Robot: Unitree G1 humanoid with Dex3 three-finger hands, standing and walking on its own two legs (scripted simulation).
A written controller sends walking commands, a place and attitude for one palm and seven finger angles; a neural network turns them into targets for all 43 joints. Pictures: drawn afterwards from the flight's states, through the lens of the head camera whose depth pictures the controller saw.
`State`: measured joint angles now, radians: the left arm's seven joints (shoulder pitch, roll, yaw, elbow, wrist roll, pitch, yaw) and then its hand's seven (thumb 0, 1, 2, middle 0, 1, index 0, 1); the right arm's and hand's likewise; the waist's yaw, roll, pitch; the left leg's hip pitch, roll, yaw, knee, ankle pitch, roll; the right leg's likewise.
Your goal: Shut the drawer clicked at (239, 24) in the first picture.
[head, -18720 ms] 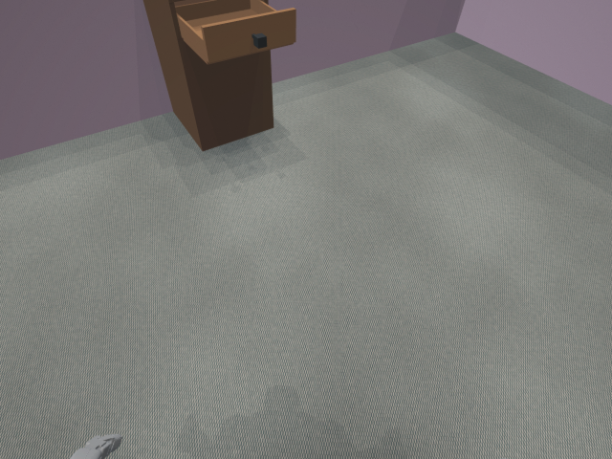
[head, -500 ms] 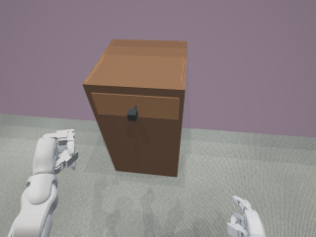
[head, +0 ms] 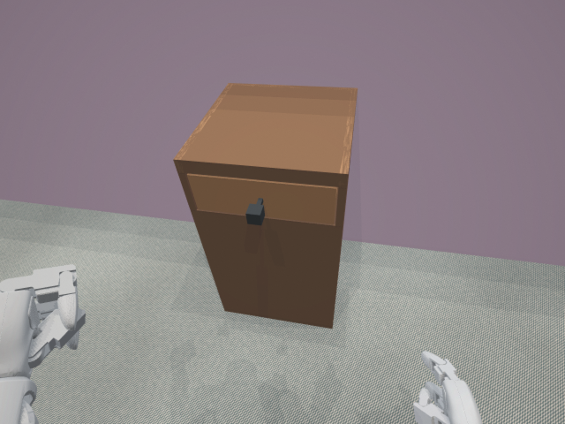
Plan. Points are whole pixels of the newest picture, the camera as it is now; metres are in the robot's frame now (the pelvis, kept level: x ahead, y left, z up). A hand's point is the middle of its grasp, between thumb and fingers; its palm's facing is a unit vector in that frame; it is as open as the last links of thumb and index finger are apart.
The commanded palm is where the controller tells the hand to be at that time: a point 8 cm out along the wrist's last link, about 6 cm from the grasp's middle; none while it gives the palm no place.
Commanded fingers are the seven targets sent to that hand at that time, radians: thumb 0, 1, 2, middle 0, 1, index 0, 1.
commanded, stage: step back with the hand held close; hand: left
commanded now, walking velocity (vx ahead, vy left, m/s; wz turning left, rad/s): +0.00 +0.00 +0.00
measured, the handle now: (257, 209) +0.64 +0.16 -0.13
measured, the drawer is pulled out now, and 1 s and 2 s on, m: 0.00 0.00 0.00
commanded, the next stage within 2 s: stop stepping back and stand still in 1.34 s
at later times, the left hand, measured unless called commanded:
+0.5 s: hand (81, 319) +0.18 +0.25 +0.15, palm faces +0.25 -0.82 -0.52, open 3.3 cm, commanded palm +0.12 +0.29 +0.17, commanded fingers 0.00 0.90 0.90 -1.40 -1.60 -1.40 -1.60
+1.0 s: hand out of the picture +0.07 +0.27 +0.16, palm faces +0.39 -0.75 -0.53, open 3.3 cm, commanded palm +0.00 +0.31 +0.17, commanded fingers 0.00 0.90 0.90 -1.40 -1.60 -1.40 -1.60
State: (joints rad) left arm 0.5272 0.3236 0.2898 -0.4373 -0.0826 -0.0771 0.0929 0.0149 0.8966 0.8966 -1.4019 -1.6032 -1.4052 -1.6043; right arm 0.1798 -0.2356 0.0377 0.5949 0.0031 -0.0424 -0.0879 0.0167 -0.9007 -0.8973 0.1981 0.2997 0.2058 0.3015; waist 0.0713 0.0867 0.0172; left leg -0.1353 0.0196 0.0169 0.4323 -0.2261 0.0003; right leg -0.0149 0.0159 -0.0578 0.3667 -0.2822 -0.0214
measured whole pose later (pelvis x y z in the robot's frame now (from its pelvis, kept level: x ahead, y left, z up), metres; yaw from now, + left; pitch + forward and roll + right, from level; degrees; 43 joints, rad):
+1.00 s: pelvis -0.11 +0.02 -0.01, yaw +6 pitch +1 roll -2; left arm 0.62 0.42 0.40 -0.58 -0.02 -0.25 0.13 0.02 0.89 0.90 -1.40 -1.60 -1.40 -1.60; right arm 0.21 -0.23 0.00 0.54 0.00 -0.03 -0.09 0.02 -0.90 -0.90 0.20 0.30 0.21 0.30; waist -0.02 0.04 0.05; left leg -0.46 0.00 -0.01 0.52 -0.11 0.05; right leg -0.31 0.06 0.01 0.55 -0.26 -0.01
